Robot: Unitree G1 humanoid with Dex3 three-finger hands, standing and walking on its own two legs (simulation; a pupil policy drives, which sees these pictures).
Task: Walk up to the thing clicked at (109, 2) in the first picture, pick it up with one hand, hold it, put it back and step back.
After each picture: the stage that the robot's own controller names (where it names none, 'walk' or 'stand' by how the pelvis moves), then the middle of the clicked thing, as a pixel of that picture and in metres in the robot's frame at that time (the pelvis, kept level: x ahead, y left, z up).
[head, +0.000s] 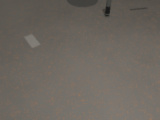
stand; (107, 8) +2.17 -0.34 -0.65
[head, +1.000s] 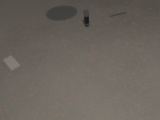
walk; (86, 18) +2.06 +0.11 -0.63
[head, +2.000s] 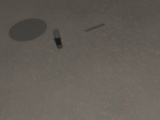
walk; (57, 39) +1.46 +0.39 -0.65
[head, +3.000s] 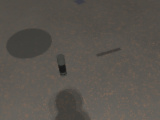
walk; (62, 65) +1.00 +0.28 -0.64
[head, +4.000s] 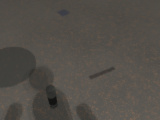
walk; (52, 97) +0.67 +0.24 -0.63
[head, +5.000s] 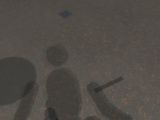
stand; (53, 119) +0.46 +0.27 -0.63
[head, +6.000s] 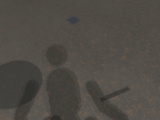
stand; out of the picture +0.43 +0.21 -0.65
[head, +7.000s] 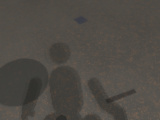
stand; out of the picture +0.44 +0.17 -0.65
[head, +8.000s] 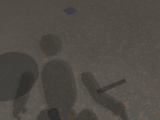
stand; (55, 119) +0.44 +0.21 -0.65
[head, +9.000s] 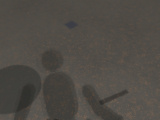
stand; out of the picture +0.43 +0.21 -0.66
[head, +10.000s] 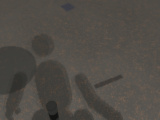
stand; (53, 112) +0.48 +0.19 -0.64
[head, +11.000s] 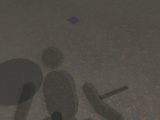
stand; out of the picture +0.47 +0.19 -0.66
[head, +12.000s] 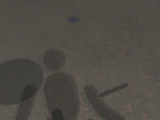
stand; out of the picture +0.49 +0.20 -0.66
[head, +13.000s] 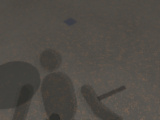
stand; out of the picture +0.47 +0.21 -0.66
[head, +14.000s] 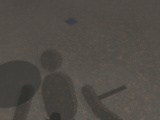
stand; out of the picture +0.47 +0.20 -0.66
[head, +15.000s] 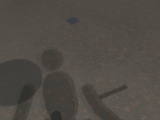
stand; out of the picture +0.48 +0.20 -0.66
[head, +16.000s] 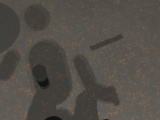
go down; (42, 78) +0.51 +0.22 -0.47
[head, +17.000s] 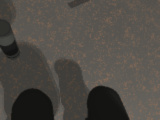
go down; (7, 42) +0.54 +0.28 -0.25
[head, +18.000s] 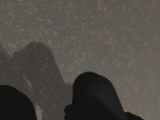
close in; out of the picture +0.51 +0.33 -0.18
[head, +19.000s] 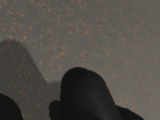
close; out of the picture +0.49 +0.35 -0.16
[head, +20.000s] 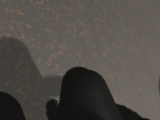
lift; out of the picture +0.46 +0.33 -0.17
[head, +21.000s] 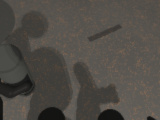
lift; (17, 75) +0.35 +0.21 +0.00
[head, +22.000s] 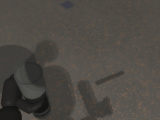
hold; (36, 94) +0.31 +0.17 +0.02
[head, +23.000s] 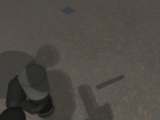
hold; (40, 95) +0.31 +0.16 +0.02
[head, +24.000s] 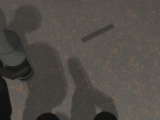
crouch; (17, 61) +0.43 +0.21 -0.04
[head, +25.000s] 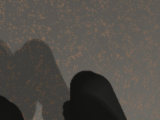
lower; out of the picture +0.50 +0.31 -0.13
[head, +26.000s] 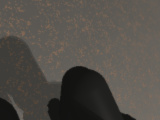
lower; out of the picture +0.47 +0.34 -0.17
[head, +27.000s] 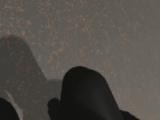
lower; out of the picture +0.47 +0.34 -0.17
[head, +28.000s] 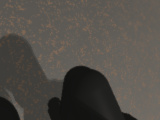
lower; out of the picture +0.47 +0.34 -0.17
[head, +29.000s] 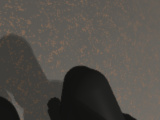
lower; out of the picture +0.47 +0.34 -0.17
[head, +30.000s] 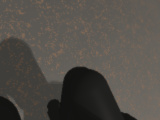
open; out of the picture +0.48 +0.33 -0.17
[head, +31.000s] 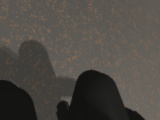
stand; out of the picture +0.48 +0.31 -0.19
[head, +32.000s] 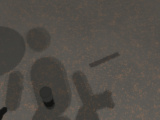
stand; (48, 99) +0.48 +0.20 -0.52
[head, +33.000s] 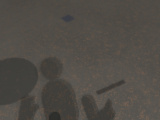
stand; out of the picture +0.47 +0.19 -0.60
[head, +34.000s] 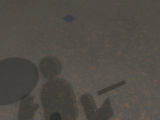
stand; out of the picture +0.46 +0.19 -0.60
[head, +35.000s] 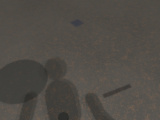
stand; out of the picture +0.49 +0.17 -0.65
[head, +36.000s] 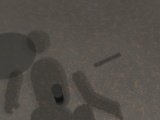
walk; (58, 95) +0.54 +0.17 -0.63
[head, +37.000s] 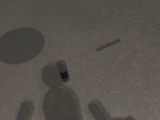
walk; (63, 72) +0.80 +0.24 -0.63
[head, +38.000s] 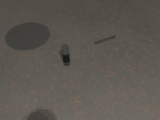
stand; (66, 55) +1.12 +0.19 -0.63
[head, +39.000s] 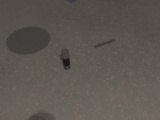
stand; (66, 59) +1.12 +0.20 -0.66
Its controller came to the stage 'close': yes
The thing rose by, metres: 0.66
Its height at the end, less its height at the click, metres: +0.00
